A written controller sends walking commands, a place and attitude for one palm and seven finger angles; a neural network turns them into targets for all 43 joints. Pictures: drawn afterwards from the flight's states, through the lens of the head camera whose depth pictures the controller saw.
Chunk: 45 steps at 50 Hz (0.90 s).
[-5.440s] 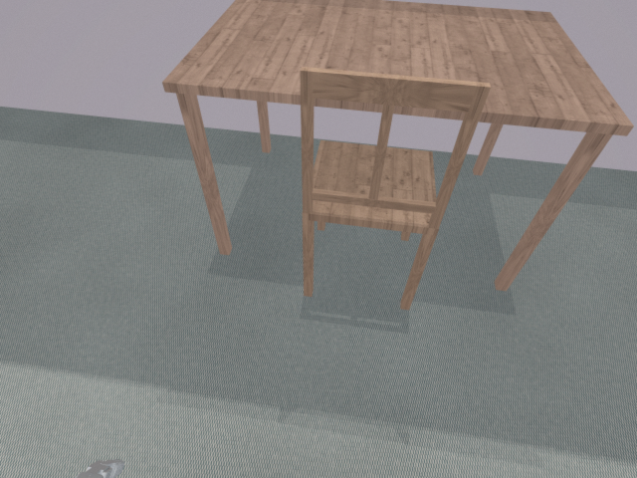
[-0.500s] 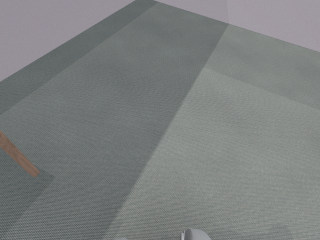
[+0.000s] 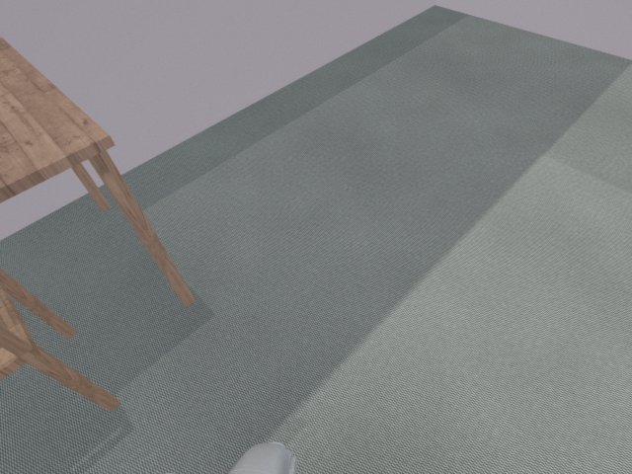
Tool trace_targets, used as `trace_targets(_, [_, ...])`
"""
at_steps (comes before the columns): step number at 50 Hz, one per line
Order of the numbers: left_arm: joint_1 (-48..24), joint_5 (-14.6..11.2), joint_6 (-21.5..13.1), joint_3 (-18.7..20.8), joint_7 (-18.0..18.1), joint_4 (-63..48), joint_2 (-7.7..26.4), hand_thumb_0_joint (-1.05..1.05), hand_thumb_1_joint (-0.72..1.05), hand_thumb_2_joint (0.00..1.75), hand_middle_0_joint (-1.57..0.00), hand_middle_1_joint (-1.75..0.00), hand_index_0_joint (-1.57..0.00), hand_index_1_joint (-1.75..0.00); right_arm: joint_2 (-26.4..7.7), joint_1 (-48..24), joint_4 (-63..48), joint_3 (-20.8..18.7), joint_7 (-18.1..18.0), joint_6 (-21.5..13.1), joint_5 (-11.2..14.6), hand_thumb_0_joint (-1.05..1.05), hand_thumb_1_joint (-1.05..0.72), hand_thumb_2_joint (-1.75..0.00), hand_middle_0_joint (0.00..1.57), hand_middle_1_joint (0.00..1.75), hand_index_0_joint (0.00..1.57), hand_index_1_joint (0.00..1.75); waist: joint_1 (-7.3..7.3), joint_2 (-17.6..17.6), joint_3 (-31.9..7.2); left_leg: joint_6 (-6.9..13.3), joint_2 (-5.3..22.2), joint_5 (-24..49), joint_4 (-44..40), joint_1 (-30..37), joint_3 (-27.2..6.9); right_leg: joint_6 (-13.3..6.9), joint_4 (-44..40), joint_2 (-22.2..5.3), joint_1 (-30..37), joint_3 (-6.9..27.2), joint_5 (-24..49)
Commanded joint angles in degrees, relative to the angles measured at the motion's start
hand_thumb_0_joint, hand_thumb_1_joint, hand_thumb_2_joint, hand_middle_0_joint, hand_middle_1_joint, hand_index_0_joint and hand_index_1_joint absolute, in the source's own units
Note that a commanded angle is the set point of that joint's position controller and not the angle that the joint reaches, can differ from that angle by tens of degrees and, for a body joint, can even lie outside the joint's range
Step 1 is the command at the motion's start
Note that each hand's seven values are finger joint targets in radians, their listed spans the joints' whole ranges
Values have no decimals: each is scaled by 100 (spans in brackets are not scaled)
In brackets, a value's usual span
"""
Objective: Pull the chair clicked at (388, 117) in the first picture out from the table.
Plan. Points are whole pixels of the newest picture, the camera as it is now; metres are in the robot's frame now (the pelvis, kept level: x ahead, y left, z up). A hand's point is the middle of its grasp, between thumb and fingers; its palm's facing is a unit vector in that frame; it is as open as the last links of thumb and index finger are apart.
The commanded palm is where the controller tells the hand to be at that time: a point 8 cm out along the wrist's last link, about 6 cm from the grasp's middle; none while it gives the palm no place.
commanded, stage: turn to face it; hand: left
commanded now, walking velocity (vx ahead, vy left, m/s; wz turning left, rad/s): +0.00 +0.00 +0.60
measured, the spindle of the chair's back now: out of the picture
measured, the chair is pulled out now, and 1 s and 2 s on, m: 0.00 0.00 0.00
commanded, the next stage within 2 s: take the last steps up to it in 1.20 s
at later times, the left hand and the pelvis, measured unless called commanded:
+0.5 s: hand out of the picture -0.02 +0.29 -0.17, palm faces +0.34 -0.90 -0.27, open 7.3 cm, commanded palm none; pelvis -0.01 +0.05 +0.00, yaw +17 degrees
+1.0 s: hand out of the picture -0.03 +0.23 -0.14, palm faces +0.55 -0.79 -0.28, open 7.3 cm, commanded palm none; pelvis +0.00 +0.02 +0.00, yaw +35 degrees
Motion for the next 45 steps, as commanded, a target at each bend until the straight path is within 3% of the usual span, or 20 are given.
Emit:
trace_targets(1, [260, 27, -184, 273, 84, -317, 1172, 0, 90, 90, -20, -30, -20, -30, -285, -436, -495, -9, 14, -108, 22, 0, -90, -90, 20, 30, 20, 30, 208, -1146, -192, -176, 293, -15, -9, -279, 159, -564, -932, -1422, 557, 676, 2391])
trace_targets(8, [642, 79, -105, 365, 55, -129, 1454, 0, 90, 90, -20, -30, -20, -30, -197, -958, -654, 127, 10, -171, 82, 0, -90, -90, 20, 30, 20, 30, 484, -1487, -416, -77, 264, -411, -1754, 474, 605, -622, -551, -1695, 905, 355, 3281])
trace_targets(10, [550, 79, -75, 417, 51, -122, 1521, 0, 90, 90, -20, -30, -20, -30, -228, -775, -637, 138, -9, -216, 90, 0, -90, -90, 20, 30, 20, 30, 411, -1639, -555, -1, 243, -268, -2364, 859, 720, -539, -320, -1748, 862, 196, 3274])
trace_targets(12, [480, 29, -44, 433, 25, -99, 1509, 0, 90, 90, -20, -30, -20, -30, -354, -426, -564, 113, -28, -270, 63, 0, -90, -90, 20, 30, 20, 30, 209, -1379, -710, 84, 179, 590, -3538, 1618, 825, -208, 272, -1597, 627, -181, 3024])
trace_targets(13, [453, -21, -20, 428, 3, -111, 1416, 0, 90, 90, -20, -30, -20, -30, -630, -84, -497, 42, -26, -316, 47, 0, -90, -90, 20, 30, 20, 30, 4, -685, -942, 216, 440, 1463, -4219, 2639, 469, 65, 1166, -1478, -69, -351, 2430])
trace_targets(14, [355, -63, -4, 383, -51, -371, 1051, 0, 90, 90, -20, -30, -20, -30, -1352, 343, -472, -148, -69, -361, 9, 0, -90, -90, 20, 30, 20, 30, -275, 1239, -1125, 920, 2036, 3516, -4295, 3714, -1582, 560, 2518, -674, -1863, -568, -694])
trace_targets(15, [-33, -9, 22, 269, -25, -596, 942, 0, 90, 90, -20, -30, -20, -30, -1631, 762, -328, -195, -91, -309, 71, 0, -90, -90, 20, 30, 20, 30, -451, 1445, -1138, 1548, 2689, 4888, -4224, 3574, -1956, 606, 3316, -456, -2397, -41, -2149])
trace_targets(16, [-345, 3, 69, 286, 28, -582, 977, 0, 90, 90, -20, -30, -20, -30, -1435, 817, -245, -153, -154, -332, 63, 0, -90, -90, 20, 30, 20, 30, -493, 1158, -1061, 1586, 2426, 4386, -4197, 3171, -1876, 564, 3688, -444, -2373, 386, -1873])
trace_targets(17, [-404, -24, 70, 309, 19, -502, 951, 0, 90, 90, -20, -30, -20, -30, -1312, 477, -321, -119, -221, -334, 37, 0, -90, -90, 20, 30, 20, 30, -346, 1244, -760, 1509, 2119, 3959, -4249, 2828, -1687, 569, 3872, -434, -2490, 529, -1486])
trace_targets(20, [-105, -15, 71, 329, -57, -236, 992, 0, 90, 90, -20, -30, -20, -30, -948, -147, -501, 17, -239, -378, 30, 0, -90, -90, 20, 30, 20, 30, 7, 728, -560, 1182, 1476, 3679, -4327, 2348, -1109, 619, 3778, -325, -2090, 544, -652])
trace_targets(22, [-89, -30, 80, 316, -46, -241, 989, 0, 90, 90, -20, -30, -20, -30, -942, -60, -477, 18, -240, -387, 40, 0, -90, -90, 20, 30, 20, 30, 13, 709, -647, 1190, 1381, 3742, -4322, 2438, -1108, 649, 3479, -231, -1962, 567, -571])
trace_targets(29, [-601, -59, 70, 267, 4, -518, 901, 0, 90, 90, -20, -30, -20, -30, -965, 268, -392, -58, -226, -323, 0, 0, -90, -90, 20, 30, 20, 30, -127, 595, -624, 1372, 1364, 3141, -4335, 2386, -1927, 628, 2392, 61, -1682, 673, -775])
trace_targets(33, [-464, -98, 18, 248, 33, -571, 864, 0, 90, 90, -20, -30, -20, -30, -980, 163, -428, -92, -220, -282, -8, 0, -90, -90, 20, 30, 20, 30, -32, 736, -678, 1302, 1210, 3418, -4085, 1909, -2238, 521, 1335, 335, -794, 617, -685])
trace_targets(35, [-101, -117, -44, 266, 58, -507, 890, 0, 90, 90, -20, -30, -20, -30, -902, 48, -474, -106, -215, -273, 25, 0, -90, -90, 20, 30, 20, 30, 163, 607, -820, 1107, 999, 3217, -3734, 1542, -2224, 473, 232, 369, 40, 580, 21])
trace_targets(36, [147, -101, -97, 301, 79, -462, 1054, 0, 90, 90, -20, -30, -20, -30, -773, 37, -511, -85, -195, -277, 73, 0, -90, -90, 20, 30, 20, 30, 296, 253, -916, 844, 736, 2518, -3380, 1063, -2068, 428, -631, 115, 775, 762, 547])
trace_targets(37, [245, -16, -155, 394, 122, -467, 1500, 0, 90, 90, -20, -30, -20, -30, -375, 229, -553, -32, -163, -297, 137, 0, -90, -90, 20, 30, 20, 30, 304, -1109, -1029, 384, 93, 697, -2342, -38, -1232, 33, -1259, -1236, 1714, 2006, 772])
trace_targets(38, [173, 22, -138, 420, 119, -564, 1883, 0, 90, 90, -20, -30, -20, -30, -324, 346, -668, -37, -166, -288, 93, 0, -90, -90, 20, 30, 20, 30, 273, -1738, -934, 39, -387, -1229, -962, -464, -403, -673, -1325, -2562, 1321, 2954, 1468])
trace_targets(39, [107, -25, -147, 419, 144, -572, 1656, 0, 90, 90, -20, -30, -20, -30, -563, 150, -602, -92, -168, -217, 11, 0, -90, -90, 20, 30, 20, 30, 293, -1584, -744, 111, -16, -1183, -142, -263, -666, -831, -1318, -2407, 597, 2648, 1438])
trace_targets(42, [-554, -34, -155, 240, 94, -656, 1102, 0, 90, 90, -20, -30, -20, -30, -415, 245, -329, -55, -58, -134, -1, 0, -90, -90, 20, 30, 20, 30, -86, -992, -86, -22, 235, -51, 812, -281, -299, -643, -1133, -1481, 6, 1255, 1612])
trace_targets(45, [-237, 2, -191, 242, 104, -514, 1086, 0, 90, 90, -20, -30, -20, -30, -301, 193, -289, 0, -31, -113, 14, 0, -90, -90, 20, 30, 20, 30, 16, -1152, -189, -124, 286, 55, 460, -155, -56, -598, -994, -1381, 250, 791, 2270])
